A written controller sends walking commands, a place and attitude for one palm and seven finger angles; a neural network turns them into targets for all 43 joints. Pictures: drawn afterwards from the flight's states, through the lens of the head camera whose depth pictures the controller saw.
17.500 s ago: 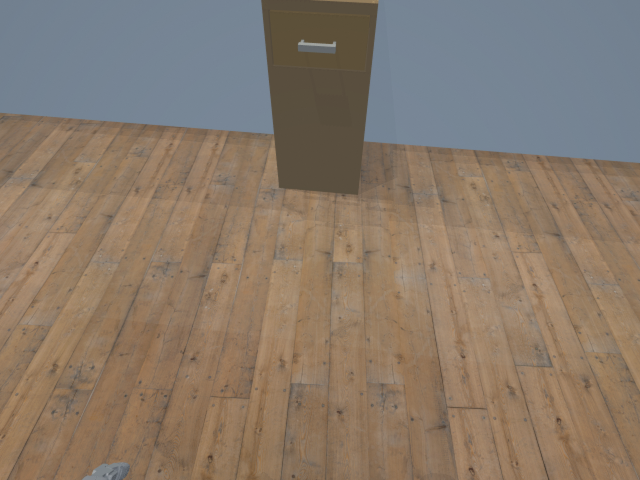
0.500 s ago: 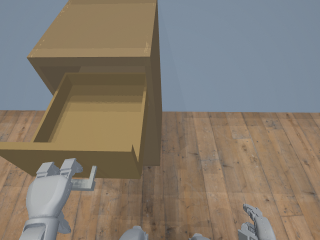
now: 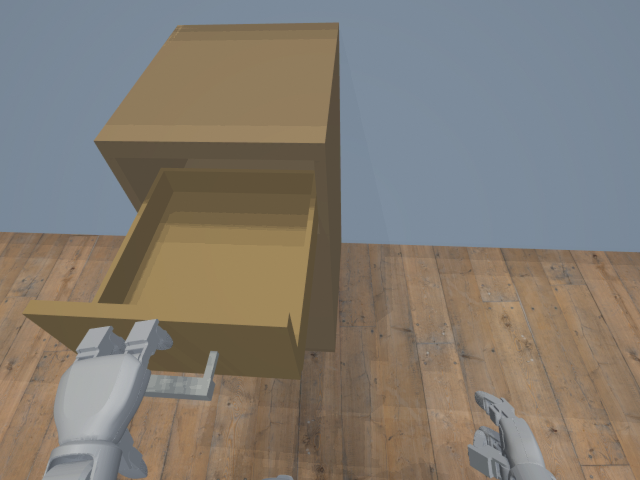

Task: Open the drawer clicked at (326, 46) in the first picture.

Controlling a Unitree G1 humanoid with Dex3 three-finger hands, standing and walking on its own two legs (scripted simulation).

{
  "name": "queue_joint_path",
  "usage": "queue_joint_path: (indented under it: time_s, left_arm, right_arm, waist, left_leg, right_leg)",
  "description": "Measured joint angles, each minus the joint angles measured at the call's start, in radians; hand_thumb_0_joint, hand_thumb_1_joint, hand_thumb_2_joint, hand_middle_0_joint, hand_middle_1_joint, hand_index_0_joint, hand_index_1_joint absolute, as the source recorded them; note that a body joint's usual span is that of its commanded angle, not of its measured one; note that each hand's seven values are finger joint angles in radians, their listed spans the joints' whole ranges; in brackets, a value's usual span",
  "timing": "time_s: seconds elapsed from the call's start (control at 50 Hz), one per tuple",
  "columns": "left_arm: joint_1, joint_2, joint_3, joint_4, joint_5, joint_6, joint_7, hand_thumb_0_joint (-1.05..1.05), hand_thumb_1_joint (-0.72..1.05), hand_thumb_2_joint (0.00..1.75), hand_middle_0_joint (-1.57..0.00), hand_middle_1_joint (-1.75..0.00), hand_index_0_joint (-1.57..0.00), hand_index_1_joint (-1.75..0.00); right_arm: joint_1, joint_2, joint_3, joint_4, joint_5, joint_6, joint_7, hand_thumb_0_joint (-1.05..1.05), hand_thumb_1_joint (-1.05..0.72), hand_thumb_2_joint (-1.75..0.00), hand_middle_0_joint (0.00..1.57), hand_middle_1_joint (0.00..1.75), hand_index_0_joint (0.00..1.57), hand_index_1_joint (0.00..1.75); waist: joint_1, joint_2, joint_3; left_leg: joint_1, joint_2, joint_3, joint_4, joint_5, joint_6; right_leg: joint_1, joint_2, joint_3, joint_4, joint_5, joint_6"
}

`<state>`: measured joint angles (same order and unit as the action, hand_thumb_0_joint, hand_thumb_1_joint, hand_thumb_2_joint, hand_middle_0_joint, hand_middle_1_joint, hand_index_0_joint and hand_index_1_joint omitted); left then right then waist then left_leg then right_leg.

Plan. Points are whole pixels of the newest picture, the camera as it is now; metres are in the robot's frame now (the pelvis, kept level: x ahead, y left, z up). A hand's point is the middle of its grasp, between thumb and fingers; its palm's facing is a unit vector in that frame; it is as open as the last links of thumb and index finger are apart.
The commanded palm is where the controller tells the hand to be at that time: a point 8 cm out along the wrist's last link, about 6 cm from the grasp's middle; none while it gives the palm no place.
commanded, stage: lift the hand off the handle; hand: left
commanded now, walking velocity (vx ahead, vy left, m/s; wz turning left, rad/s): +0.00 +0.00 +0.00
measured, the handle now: (168, 371) +0.25 +0.24 -0.03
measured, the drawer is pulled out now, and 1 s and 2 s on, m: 0.30 0.30 0.30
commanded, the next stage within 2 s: draw the hand back to the body in 1.40 s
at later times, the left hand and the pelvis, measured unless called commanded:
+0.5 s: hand (126, 389) +0.20 +0.24 +0.05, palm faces +0.03 -0.10 -0.99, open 13.9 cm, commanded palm +0.18 +0.24 +0.10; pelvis +0.01 +0.00 +0.01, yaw +0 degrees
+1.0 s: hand (108, 375) +0.20 +0.25 +0.09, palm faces +0.03 -0.09 -1.00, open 13.9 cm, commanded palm +0.18 +0.25 +0.14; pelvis +0.01 -0.01 +0.02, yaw +0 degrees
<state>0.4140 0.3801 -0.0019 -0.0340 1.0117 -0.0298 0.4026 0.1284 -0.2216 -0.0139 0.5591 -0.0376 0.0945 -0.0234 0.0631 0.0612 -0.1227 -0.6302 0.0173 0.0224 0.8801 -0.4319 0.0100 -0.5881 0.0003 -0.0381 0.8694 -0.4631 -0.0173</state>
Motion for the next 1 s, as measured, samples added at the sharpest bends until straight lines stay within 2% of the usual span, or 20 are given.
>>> queue_joint_path:
  time_s: [0.1,0.28,0.44,0.6,0.74,0.84,1.0]
  left_arm:
    - [0.007,-0.004,-0.007,-0.026,0.005,0.005,-0.010,0.00,-0.49,0.30,-0.32,-1.20,-0.33,-1.21]
    - [0.061,0.006,0.000,-0.103,-0.014,0.016,-0.028,0.00,-0.49,0.30,-0.32,-1.20,-0.33,-1.21]
    - [0.053,0.016,0.005,-0.121,-0.036,0.028,-0.062,0.00,-0.49,0.30,-0.32,-1.20,-0.32,-1.20]
    - [0.040,0.032,0.002,-0.138,-0.040,0.016,-0.087,0.00,-0.49,0.30,-0.32,-1.20,-0.32,-1.20]
    - [0.024,0.058,0.037,-0.130,-0.075,0.020,-0.124,0.00,-0.49,0.30,-0.32,-1.20,-0.32,-1.20]
    - [0.038,0.070,0.051,-0.149,-0.095,0.002,-0.157,0.00,-0.49,0.30,-0.32,-1.20,-0.32,-1.20]
    - [0.047,0.080,0.058,-0.195,-0.097,-0.029,-0.160,0.00,-0.49,0.30,-0.32,-1.20,-0.32,-1.20]
  right_arm:
    - [-0.002,0.004,0.001,-0.002,-0.002,0.004,0.008,0.01,-0.91,-0.90,0.20,0.30,0.20,0.30]
    - [0.007,0.005,0.007,-0.002,0.003,0.009,0.020,0.01,-0.91,-0.90,0.20,0.30,0.20,0.30]
    - [0.013,-0.005,0.004,-0.001,0.008,0.006,0.017,0.02,-0.91,-0.90,0.20,0.30,0.20,0.30]
    - [0.014,-0.010,0.005,-0.001,0.011,0.005,0.014,0.02,-0.91,-0.90,0.20,0.30,0.20,0.30]
    - [0.010,-0.012,0.010,0.005,0.021,0.003,0.005,0.02,-0.91,-0.90,0.20,0.30,0.20,0.30]
    - [0.010,-0.019,0.009,0.001,0.021,-0.003,0.002,0.02,-0.91,-0.90,0.20,0.30,0.20,0.30]
    - [0.009,-0.024,0.001,-0.004,0.021,-0.006,0.004,0.02,-0.91,-0.90,0.20,0.30,0.20,0.30]
  waist:
    - [0.007,0.001,0.003]
    - [0.007,0.007,0.002]
    - [0.007,0.013,0.013]
    - [0.009,0.015,0.022]
    - [0.011,0.019,0.031]
    - [0.012,0.022,0.038]
    - [0.022,0.024,0.044]
  left_leg:
    - [0.014,-0.002,0.002,-0.009,0.000,0.002]
    - [0.054,-0.001,0.008,-0.039,0.005,0.001]
    - [0.088,-0.002,0.003,-0.070,0.019,-0.002]
    - [0.124,-0.001,0.004,-0.105,0.035,-0.007]
    - [0.161,0.001,0.000,-0.146,0.054,-0.012]
    - [0.183,0.001,-0.003,-0.171,0.065,-0.013]
    - [0.197,0.000,-0.005,-0.188,0.073,-0.011]
  right_leg:
    - [0.013,-0.001,0.003,-0.009,0.000,0.002]
    - [0.050,0.000,0.008,-0.037,0.007,0.003]
    - [0.085,0.000,0.003,-0.066,0.018,0.000]
    - [0.116,0.002,0.004,-0.092,0.030,-0.005]
    - [0.153,0.006,0.001,-0.132,0.047,-0.009]
    - [0.176,0.007,-0.002,-0.159,0.058,-0.010]
    - [0.194,0.006,-0.004,-0.181,0.069,-0.008]
